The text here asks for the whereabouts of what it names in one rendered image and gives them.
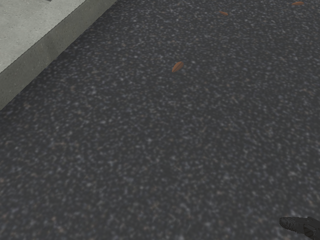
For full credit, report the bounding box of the right robot hand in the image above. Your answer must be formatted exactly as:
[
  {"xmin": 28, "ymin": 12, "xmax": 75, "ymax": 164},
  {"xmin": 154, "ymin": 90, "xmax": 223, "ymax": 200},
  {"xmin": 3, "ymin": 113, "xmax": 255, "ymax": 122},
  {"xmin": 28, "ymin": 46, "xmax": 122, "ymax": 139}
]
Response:
[{"xmin": 279, "ymin": 216, "xmax": 320, "ymax": 240}]

